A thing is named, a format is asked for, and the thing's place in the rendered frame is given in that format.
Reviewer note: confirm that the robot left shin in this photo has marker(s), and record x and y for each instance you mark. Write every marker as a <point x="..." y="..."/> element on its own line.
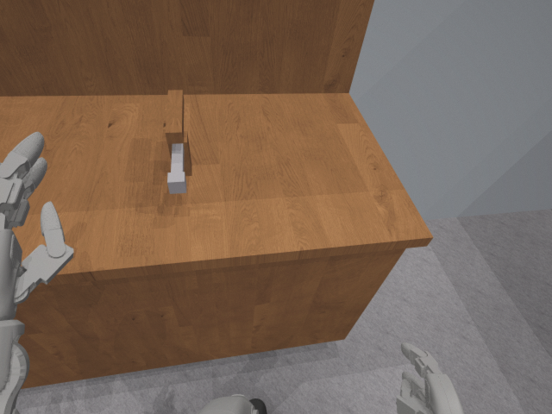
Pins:
<point x="239" y="395"/>

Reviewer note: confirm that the tap lever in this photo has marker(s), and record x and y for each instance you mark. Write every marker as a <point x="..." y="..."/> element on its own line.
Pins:
<point x="176" y="178"/>

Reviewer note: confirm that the counter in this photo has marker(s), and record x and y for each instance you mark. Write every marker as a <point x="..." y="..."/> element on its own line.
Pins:
<point x="292" y="219"/>

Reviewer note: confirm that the left robot hand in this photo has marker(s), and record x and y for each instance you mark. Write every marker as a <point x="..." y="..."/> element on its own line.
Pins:
<point x="20" y="174"/>

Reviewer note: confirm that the left robot forearm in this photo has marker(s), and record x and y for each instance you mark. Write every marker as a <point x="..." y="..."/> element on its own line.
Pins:
<point x="14" y="364"/>

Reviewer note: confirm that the right robot hand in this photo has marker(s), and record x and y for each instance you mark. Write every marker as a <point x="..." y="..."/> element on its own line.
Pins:
<point x="436" y="396"/>

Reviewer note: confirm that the robot left thigh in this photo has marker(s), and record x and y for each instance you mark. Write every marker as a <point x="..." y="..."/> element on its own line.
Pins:
<point x="229" y="405"/>

